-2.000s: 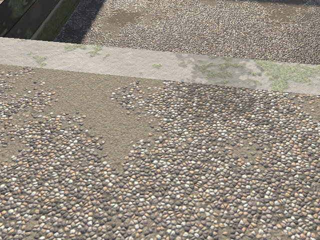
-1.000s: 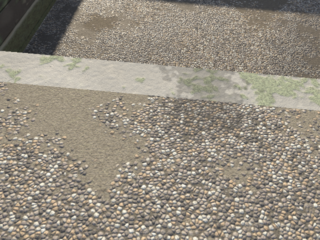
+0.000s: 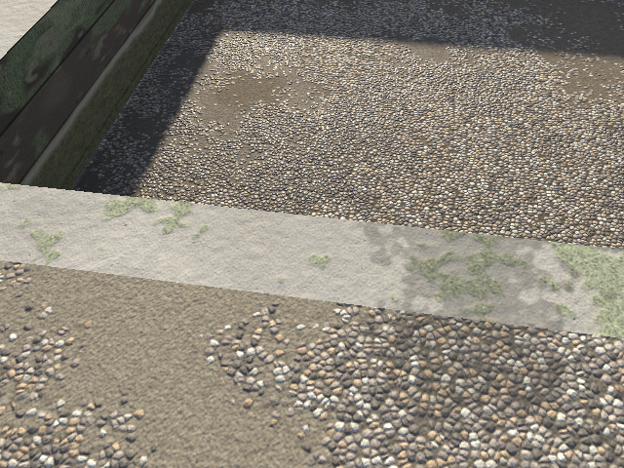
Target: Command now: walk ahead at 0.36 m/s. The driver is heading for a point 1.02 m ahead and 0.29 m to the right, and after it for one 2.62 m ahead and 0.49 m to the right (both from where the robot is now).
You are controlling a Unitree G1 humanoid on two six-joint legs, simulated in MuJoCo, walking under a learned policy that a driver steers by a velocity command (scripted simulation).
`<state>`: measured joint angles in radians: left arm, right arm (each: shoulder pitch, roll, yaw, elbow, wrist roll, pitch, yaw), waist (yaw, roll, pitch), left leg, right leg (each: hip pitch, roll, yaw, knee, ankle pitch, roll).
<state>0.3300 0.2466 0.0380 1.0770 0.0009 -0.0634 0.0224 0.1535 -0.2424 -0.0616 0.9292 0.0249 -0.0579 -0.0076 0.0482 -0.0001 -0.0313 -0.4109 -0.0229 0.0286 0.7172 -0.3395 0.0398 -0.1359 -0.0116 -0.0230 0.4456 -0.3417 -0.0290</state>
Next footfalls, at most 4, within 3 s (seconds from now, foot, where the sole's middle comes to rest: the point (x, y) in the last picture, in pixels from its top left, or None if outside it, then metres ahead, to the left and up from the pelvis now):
0.26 left None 0.25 0.17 -0.78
0.80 right None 0.50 -0.14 -0.78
1.30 left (389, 339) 0.85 -0.10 -0.78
1.78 right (517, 329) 0.89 -0.42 -0.78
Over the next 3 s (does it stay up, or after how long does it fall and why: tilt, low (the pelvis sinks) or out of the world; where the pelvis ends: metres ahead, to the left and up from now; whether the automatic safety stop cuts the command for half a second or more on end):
stays up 0.96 -0.30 -0.01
